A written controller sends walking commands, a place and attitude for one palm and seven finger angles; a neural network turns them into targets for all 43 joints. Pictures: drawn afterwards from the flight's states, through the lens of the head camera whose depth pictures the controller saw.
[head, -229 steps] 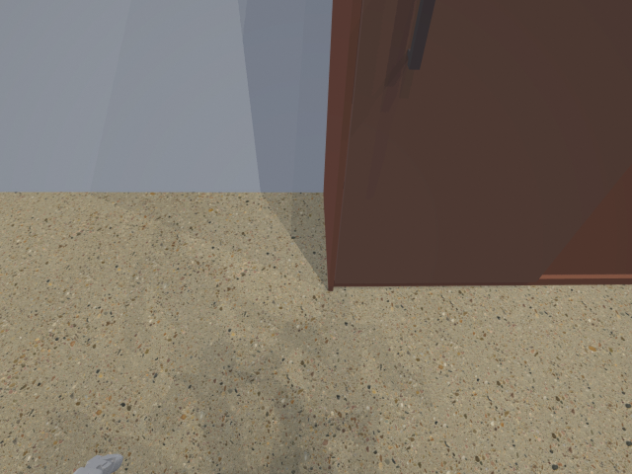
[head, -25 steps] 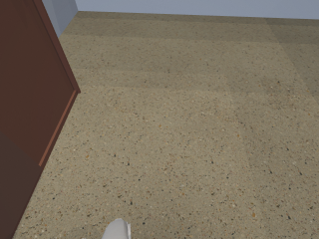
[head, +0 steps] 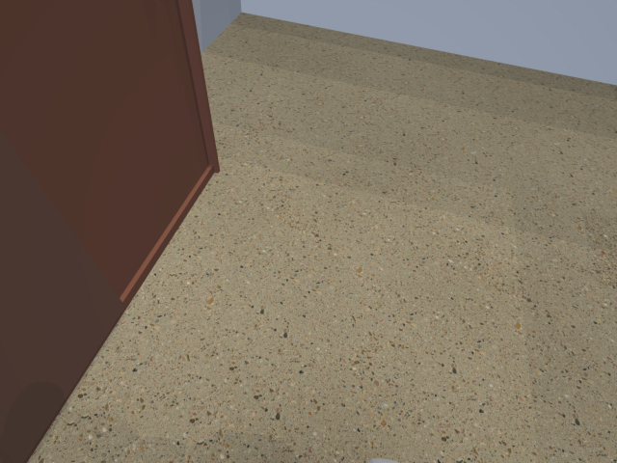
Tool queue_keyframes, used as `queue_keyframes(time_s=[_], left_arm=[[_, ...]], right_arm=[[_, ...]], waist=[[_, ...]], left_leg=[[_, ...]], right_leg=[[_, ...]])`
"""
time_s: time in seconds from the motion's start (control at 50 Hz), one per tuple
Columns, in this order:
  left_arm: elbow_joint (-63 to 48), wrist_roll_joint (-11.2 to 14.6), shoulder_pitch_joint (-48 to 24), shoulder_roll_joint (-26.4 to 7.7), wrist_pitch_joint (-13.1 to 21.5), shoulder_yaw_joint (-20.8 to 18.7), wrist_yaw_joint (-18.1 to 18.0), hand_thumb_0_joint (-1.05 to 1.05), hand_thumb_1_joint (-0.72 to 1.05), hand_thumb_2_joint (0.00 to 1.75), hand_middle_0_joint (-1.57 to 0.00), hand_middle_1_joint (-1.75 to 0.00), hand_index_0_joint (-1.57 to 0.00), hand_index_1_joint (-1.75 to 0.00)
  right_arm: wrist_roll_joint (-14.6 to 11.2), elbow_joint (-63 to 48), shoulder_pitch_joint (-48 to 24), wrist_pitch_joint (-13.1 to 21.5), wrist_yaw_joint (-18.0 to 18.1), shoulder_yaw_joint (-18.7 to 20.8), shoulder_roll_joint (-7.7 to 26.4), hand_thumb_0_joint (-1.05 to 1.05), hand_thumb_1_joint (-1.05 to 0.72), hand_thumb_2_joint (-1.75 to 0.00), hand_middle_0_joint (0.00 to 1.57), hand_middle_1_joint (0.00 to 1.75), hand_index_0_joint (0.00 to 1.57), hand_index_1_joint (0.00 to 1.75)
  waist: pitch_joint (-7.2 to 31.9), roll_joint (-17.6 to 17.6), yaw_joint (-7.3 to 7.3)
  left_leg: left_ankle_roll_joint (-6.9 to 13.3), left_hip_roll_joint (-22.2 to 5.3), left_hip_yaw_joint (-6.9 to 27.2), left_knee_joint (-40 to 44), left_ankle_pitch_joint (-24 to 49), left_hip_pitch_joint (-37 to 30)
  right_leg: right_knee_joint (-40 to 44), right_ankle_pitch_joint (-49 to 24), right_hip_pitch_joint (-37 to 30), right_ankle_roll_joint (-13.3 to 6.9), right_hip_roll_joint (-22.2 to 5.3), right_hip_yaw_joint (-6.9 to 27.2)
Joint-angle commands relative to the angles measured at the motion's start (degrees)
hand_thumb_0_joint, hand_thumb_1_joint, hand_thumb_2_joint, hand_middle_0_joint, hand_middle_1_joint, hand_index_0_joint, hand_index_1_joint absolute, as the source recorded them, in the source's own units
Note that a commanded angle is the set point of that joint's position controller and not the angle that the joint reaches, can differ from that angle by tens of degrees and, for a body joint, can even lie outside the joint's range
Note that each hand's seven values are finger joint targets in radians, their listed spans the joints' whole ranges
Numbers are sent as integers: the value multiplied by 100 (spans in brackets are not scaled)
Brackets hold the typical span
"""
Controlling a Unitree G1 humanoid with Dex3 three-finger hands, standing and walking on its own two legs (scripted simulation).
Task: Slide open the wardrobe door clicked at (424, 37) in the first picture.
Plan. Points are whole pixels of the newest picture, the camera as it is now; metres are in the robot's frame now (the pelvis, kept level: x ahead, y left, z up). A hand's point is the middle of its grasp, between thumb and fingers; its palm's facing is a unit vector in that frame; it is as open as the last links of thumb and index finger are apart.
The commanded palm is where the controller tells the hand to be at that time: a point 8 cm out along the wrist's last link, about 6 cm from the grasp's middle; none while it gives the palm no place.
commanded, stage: turn to face it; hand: left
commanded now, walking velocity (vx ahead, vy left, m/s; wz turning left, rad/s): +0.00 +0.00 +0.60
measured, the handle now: out of the picture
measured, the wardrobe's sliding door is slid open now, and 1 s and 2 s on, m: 0.00 0.00 0.00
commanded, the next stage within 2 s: take the last steps up to it in 2.00 s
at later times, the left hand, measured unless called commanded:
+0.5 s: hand out of the picture +0.00 +0.15 -0.16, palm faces +0.34 -0.91 -0.26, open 7.4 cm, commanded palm none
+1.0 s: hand out of the picture -0.03 +0.21 -0.16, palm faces +0.59 -0.75 -0.28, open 7.4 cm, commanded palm none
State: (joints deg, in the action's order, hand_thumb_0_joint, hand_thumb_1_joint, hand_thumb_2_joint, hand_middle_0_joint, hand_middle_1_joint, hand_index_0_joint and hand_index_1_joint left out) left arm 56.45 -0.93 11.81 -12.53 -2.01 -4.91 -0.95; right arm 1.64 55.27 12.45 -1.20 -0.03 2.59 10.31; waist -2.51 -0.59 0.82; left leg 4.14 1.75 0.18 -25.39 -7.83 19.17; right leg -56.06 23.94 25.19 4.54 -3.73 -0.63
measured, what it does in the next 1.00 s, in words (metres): steps on the spot, turning left: right foot, then left foot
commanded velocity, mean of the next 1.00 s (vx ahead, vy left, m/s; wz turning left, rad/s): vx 0.00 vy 0.00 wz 0.60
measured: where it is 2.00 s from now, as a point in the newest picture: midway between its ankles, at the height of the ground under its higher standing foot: outside the picture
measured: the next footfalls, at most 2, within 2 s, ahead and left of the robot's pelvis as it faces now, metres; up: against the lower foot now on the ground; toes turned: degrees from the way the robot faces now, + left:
right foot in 0.22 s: +0.04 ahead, -0.17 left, +0.00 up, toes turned +7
left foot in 0.64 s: -0.05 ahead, +0.10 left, +0.00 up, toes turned +31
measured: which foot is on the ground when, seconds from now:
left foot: down 0.00-0.20, up 0.22-0.62, down 0.64-1.00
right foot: up 0.00-0.20, down 0.22-0.64, up 0.66-1.00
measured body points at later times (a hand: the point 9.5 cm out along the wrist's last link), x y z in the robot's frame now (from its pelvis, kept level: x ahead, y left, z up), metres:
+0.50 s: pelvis -0.01 -0.06 +0.00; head +0.03 -0.06 +0.45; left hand -0.02 +0.20 -0.14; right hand +0.14 -0.29 -0.15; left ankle -0.07 +0.09 -0.68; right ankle +0.00 -0.17 -0.74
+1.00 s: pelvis +0.00 -0.03 -0.01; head +0.04 -0.01 +0.44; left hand -0.06 +0.25 -0.13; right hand +0.23 -0.18 -0.15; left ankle -0.08 +0.07 -0.74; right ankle +0.09 -0.13 -0.73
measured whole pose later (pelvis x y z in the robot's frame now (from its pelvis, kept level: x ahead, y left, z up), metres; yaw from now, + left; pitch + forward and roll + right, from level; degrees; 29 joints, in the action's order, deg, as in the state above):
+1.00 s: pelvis +0.00 -0.03 -0.01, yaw +37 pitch +1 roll +0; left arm 48.9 -0.2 8.2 -14.2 -1.7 -3.5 -0.4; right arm 1.6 51.7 8.9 -2.8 -1.0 3.4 13.1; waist -4.6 1.0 0.8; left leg -0.7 1.1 5.1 -31.9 -17.3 15.5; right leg -39.5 20.6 20.5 5.7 -2.7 -2.6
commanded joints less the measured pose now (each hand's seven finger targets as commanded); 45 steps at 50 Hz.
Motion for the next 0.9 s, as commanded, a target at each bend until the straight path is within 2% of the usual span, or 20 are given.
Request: queue_keyframes(time_s=[0.0,0.1,0.14,0.16,0.18,0.2,0.22,0.24,0.28,0.3,0.38,0.46,0.54,0.58,0.6,0.62,0.64,0.68,0.72,0.88], left_arm=[[-618,3,-202,-316,91,-66,-25,0,90,90,-20,-30,-20,-30],[-726,51,9,-375,80,-47,-59,0,90,90,-20,-30,-20,-30],[-651,74,478,-474,84,-86,-81,0,90,90,-20,-30,-20,-30],[-609,51,751,-660,111,-136,-104,0,90,90,-20,-30,-20,-30],[-705,-53,768,-1184,160,-240,-147,0,90,90,-20,-30,-20,-30],[-913,-57,296,-1514,128,-203,-154,0,90,90,-20,-30,-20,-30],[-1043,-15,-119,-1318,158,-194,-173,0,90,90,-20,-30,-20,-30],[-1090,-8,-444,-1098,190,-120,-153,0,90,90,-20,-30,-20,-30],[-1083,-23,-642,-777,253,1,-123,0,90,90,-20,-30,-20,-30],[-1055,-28,-532,-712,275,11,-126,0,90,90,-20,-30,-20,-30],[-839,-48,217,-911,274,-14,-112,0,90,90,-20,-30,-20,-30],[-750,-81,472,-1156,233,-64,-87,0,90,90,-20,-30,-20,-30],[-716,-87,443,-1312,183,-155,-76,0,90,90,-20,-30,-20,-30],[-731,-7,377,-1268,158,-165,-44,0,90,90,-20,-30,-20,-30],[-857,30,435,-1009,148,-128,-5,0,90,90,-20,-30,-20,-30],[-1131,28,201,-654,146,6,21,0,90,90,-20,-30,-20,-30],[-1156,-11,-207,-726,49,4,-47,0,90,90,-20,-30,-20,-30],[-1057,33,-359,-699,75,-43,-10,0,90,90,-20,-30,-20,-30],[-920,21,-120,-680,80,-53,52,0,90,90,-20,-30,-20,-30],[-1087,53,-246,-615,64,2,25,0,90,90,-20,-30,-20,-30]], right_arm=[[-5,-369,301,62,70,377,1204,0,-90,-90,20,30,20,30],[7,-500,121,-35,33,479,1317,0,-90,-90,20,30,20,30],[-10,-615,-112,-79,5,505,1287,0,-90,-90,20,30,20,30],[-46,-685,-204,-101,-17,502,1134,0,-90,-90,20,30,20,30],[-92,-778,-72,-117,-40,460,734,0,-90,-90,20,30,20,30],[-26,-876,-68,-99,-30,463,740,0,-90,-90,20,30,20,30],[30,-836,-129,-155,-56,508,982,0,-90,-90,20,30,20,30],[25,-719,-102,-208,-104,499,901,0,-90,-90,20,30,20,30],[16,-584,129,-228,-162,448,812,0,-90,-90,20,30,20,30],[-9,-575,183,-213,-173,429,754,0,-90,-90,20,30,20,30],[-16,-716,-395,-226,-166,351,746,0,-90,-90,20,30,20,30],[-53,-839,-832,-200,-188,267,699,0,-90,-90,20,30,20,30],[-85,-853,-702,-100,-168,223,759,0,-90,-90,20,30,20,30],[-56,-738,-150,-14,-154,296,1041,0,-90,-90,20,30,20,30],[-16,-711,160,41,-132,441,1641,0,-90,-90,20,30,20,30],[-73,-639,557,32,-99,557,2161,0,-90,-90,20,30,20,30],[-96,-445,776,31,-30,541,2021,0,-90,-90,20,30,20,30],[-46,-584,152,45,58,449,1682,0,-90,-90,20,30,20,30],[-31,-732,-324,75,51,366,1475,0,-90,-90,20,30,20,30],[-16,-772,-363,16,12,425,1528,0,-90,-90,20,30,20,30]], waist=[[691,913,142],[770,1063,34],[772,1047,-202],[736,678,-346],[630,-842,-366],[314,-1502,-284],[175,-1076,-134],[-78,-932,53],[-283,-781,220],[-176,-822,216],[16,-915,-173],[149,-1114,-346],[500,-1336,-314],[884,-801,30],[1214,636,199],[1301,1970,422],[1286,1522,548],[757,1428,320],[629,1112,63],[587,1106,63]], left_leg=[[590,-1435,2029,816,472,-896],[483,-1186,2373,702,282,-451],[200,-913,2286,660,-331,176],[-79,-620,2034,286,-886,859],[-512,63,1088,-1158,-1879,2014],[-721,327,340,-2633,-2282,2201],[-628,-25,472,-3534,-2096,1760],[-642,-135,393,-4055,-1758,1617],[-757,-298,138,-4485,-1219,1600],[-800,-303,69,-4423,-1162,1642],[-931,-382,-181,-3701,-1473,1545],[-896,-359,-477,-2637,-1692,1065],[-753,-286,-769,-1303,-1530,297],[-601,-300,-713,175,-189,-989],[-156,-1418,625,379,1394,-2317],[662,-2698,2037,158,4105,-2799],[827,-2653,1802,109,3999,-2469],[665,-2010,1296,102,3330,-1793],[412,-1612,849,143,3027,-1428],[494,-1406,1392,137,2350,-1115]], right_leg=[[368,120,243,-7,73,65],[1562,69,-675,-127,357,36],[2630,-486,-1618,-217,392,-62],[3512,-712,-2391,-335,97,129],[4439,404,-2918,-814,-1382,1644],[4734,499,-2002,-1294,-2559,2457],[4685,386,-1134,-1308,-2412,2100],[4548,-38,-749,-1154,-1940,1564],[4105,-1250,-822,-1004,-1448,483],[3944,-1863,-1098,-965,-1355,248],[3633,-2899,-1836,-1094,-1525,42],[3376,-3551,-2028,-1106,-1641,-185],[2814,-3997,-2223,-957,-1736,-475],[1724,-3761,-1773,-530,-1528,-889],[465,-2026,-370,-153,-1017,-1077],[-560,1434,983,128,-464,-805],[-1003,1334,1019,79,-497,-247],[-1174,672,1061,95,-472,-59],[-928,219,742,135,-388,-118],[775,81,-18,129,10,-145]])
